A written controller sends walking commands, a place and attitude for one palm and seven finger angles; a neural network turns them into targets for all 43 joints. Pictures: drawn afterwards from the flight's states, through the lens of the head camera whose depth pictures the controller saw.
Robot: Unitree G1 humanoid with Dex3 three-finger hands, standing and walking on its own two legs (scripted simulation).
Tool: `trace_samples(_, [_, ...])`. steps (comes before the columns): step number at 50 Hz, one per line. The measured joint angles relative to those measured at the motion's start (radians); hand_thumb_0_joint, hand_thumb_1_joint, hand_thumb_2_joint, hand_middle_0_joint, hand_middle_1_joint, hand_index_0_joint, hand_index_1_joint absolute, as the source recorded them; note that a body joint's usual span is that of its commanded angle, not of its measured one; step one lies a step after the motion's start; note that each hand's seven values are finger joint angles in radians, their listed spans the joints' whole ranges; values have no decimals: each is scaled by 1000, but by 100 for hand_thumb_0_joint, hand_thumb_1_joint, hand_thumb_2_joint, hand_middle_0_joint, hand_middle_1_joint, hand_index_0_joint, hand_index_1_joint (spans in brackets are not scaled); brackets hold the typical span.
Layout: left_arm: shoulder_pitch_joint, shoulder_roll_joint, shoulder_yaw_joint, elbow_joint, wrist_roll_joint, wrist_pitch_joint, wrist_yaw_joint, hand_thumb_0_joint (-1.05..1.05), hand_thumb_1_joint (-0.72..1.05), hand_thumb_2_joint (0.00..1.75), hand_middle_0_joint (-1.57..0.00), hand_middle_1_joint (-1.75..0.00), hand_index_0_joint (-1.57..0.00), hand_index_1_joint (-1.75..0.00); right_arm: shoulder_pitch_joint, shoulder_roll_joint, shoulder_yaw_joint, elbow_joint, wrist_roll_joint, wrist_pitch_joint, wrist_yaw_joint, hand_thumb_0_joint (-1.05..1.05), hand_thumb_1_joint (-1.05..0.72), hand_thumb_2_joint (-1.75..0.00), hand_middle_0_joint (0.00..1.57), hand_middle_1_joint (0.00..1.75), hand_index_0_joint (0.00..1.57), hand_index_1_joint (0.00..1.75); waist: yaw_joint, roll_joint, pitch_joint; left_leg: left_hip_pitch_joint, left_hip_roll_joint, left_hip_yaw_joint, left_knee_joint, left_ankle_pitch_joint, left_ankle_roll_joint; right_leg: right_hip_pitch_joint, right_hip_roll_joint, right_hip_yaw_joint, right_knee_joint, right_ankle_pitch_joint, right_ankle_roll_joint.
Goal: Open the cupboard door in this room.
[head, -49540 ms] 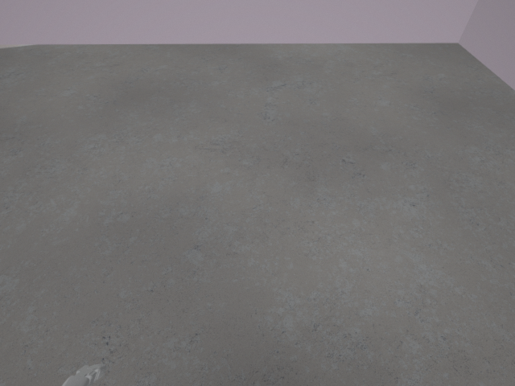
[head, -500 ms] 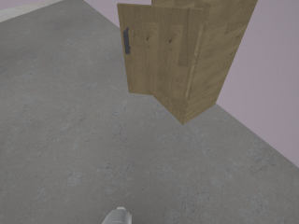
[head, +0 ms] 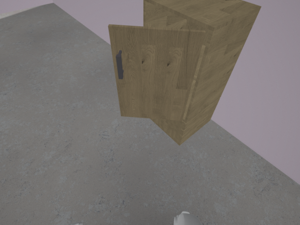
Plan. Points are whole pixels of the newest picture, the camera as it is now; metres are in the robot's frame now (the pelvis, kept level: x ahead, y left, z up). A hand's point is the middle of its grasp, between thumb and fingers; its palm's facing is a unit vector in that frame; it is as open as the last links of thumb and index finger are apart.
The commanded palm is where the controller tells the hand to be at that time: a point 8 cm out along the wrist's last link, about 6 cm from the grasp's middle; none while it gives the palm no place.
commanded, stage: take the last steps up to it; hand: left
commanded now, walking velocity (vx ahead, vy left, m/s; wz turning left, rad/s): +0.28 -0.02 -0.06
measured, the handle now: (120, 64) +0.79 +0.18 -0.04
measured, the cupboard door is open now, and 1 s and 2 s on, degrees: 45 45 45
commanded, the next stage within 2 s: come to a stop and stand still in 0.36 s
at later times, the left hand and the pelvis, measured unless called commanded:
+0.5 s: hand (108, 215) +0.18 +0.14 -0.17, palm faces +0.06 -0.98 -0.20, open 7.1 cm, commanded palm none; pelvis +0.15 -0.05 +0.00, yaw +1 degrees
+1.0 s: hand (105, 207) +0.21 +0.15 -0.18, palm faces +0.00 -0.97 -0.26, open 7.4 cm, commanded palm none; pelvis +0.14 -0.05 -0.01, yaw -2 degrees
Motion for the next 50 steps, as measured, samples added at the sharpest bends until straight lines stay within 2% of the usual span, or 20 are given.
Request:
trace_samples(6, [-56,-1,-16,-20,-3,2,-5,1,92,90,-19,-30,-19,-30,83,21,12,41,-11,8,5,0,-92,-89,20,30,20,29,-49,21,17,55,22,14,9,-68,-36,94,16,-36,-234,-48,-26])
trace_samples(9, [-69,-9,-26,-29,-4,-13,-8,1,92,90,-19,-30,-19,-30,119,32,17,60,-9,15,8,0,-91,-89,20,30,20,29,-66,31,26,53,50,14,93,-144,-66,190,47,-62,-368,-47,-46])
trace_samples(11, [-75,-22,-28,-30,-4,-42,-5,1,91,90,-19,-30,-19,-30,119,36,17,79,3,27,13,0,-91,-89,20,30,20,29,-63,45,44,-18,83,-18,306,-224,-71,216,67,-77,-360,-53,-65])
trace_samples(13, [-63,-39,-37,-25,-11,-61,2,1,91,90,-20,-30,-19,-30,95,36,13,88,11,44,17,1,-91,-89,20,30,20,29,-60,51,60,-137,81,-86,601,-269,-70,247,75,-94,-350,-95,-72])
trace_samples(14, [-49,-48,-40,-20,-14,-64,7,0,91,90,-20,-30,-20,-30,79,34,9,87,12,51,17,1,-91,-89,20,30,20,29,-55,52,62,-191,81,-105,701,-253,-70,271,80,-99,-368,-102,-72])
trace_samples(16, [-14,-64,-40,-5,-20,-63,18,0,91,90,-20,-30,-20,-30,38,27,2,73,11,59,16,1,-91,-89,20,30,20,29,-47,53,59,-284,93,-127,795,-194,-76,318,91,-109,-428,-88,-65])
trace_samples(18, [11,-57,-11,-7,-33,-79,40,-3,95,90,-20,-30,-20,-30,-4,23,-4,49,8,61,14,1,-91,-89,20,30,20,29,-35,52,49,-355,109,-140,777,-145,-87,357,102,-121,-489,-71,-71])
trace_samples(22, [60,-25,-14,30,-13,-73,38,-4,97,90,-20,-30,-20,-30,-93,12,-14,3,3,56,18,1,-91,-90,20,30,20,29,-17,43,27,-404,126,-135,605,-85,-103,413,111,-130,-562,-61,-70])
trace_samples(26, [116,-27,-25,77,-7,-57,29,-2,95,90,-20,-30,-20,-30,-160,-13,-18,-23,3,51,16,1,-94,-90,20,29,20,29,12,35,11,-360,110,-125,414,-54,-108,450,108,-124,-564,-90,-52])
trace_samples(28, [145,-34,-33,99,-9,-45,30,-1,94,90,-20,-30,-20,-30,-183,-23,-11,-32,4,43,15,1,-94,-90,20,29,20,29,25,34,6,-298,97,-126,282,36,-108,458,106,-119,-531,-122,-37])
trace_samples(29, [160,-39,-39,108,-11,-37,31,-1,93,90,-20,-30,-20,-30,-189,-28,-7,-37,4,36,14,1,-93,-90,20,29,20,29,30,40,1,-266,98,-128,231,103,-95,455,110,-118,-502,-145,-29])
trace_samples(32, [172,-36,-50,132,-17,-8,44,0,93,90,-20,-30,-20,-30,-211,-8,9,-32,7,34,2,1,-93,-90,20,29,20,29,45,1,0,-240,72,-113,244,25,-43,467,81,-105,-467,-181,-7])
trace_samples(35, [175,-39,-58,132,-17,14,45,0,92,90,-20,-30,-19,-30,-234,14,25,-36,13,47,-10,0,-92,-90,20,29,20,29,56,-21,2,-224,61,-93,223,11,-31,471,69,-86,-478,-182,4])
trace_samples(37, [164,-39,-60,117,-16,29,40,0,92,90,-20,-30,-19,-30,-251,26,27,-47,16,53,-18,0,-92,-90,20,30,20,29,55,-26,18,-225,55,-82,206,25,-26,435,64,-60,-419,-213,3])
trace_samples(40, [136,-33,-51,83,-13,53,36,1,91,90,-20,-30,-20,-30,-264,34,24,-70,14,60,-28,0,-91,-89,20,30,20,30,44,-12,46,-242,64,-75,188,49,-20,330,80,-15,-202,-341,2])
trace_samples(44, [95,-10,-23,36,-11,65,36,1,91,90,-20,-30,-20,-30,-255,22,5,-82,9,73,-34,0,-92,-89,20,30,21,30,27,15,67,-269,90,-74,175,80,-31,225,96,23,-16,-365,8])
trace_samples(47, [67,10,-8,10,-10,66,34,1,91,90,-20,-30,-20,-30,-234,-6,-6,-74,0,85,-26,-1,-92,-89,20,30,21,30,14,30,66,-285,106,-78,175,97,-47,220,88,24,-49,-349,7])
trace_samples(50, [51,19,-6,-2,-9,50,32,1,91,90,-20,-30,-19,-30,-198,-36,-18,-55,-5,97,-16,0,-92,-89,20,30,21,30,0,50,52,-303,116,-92,193,105,-68,294,78,7,-233,-291,-3])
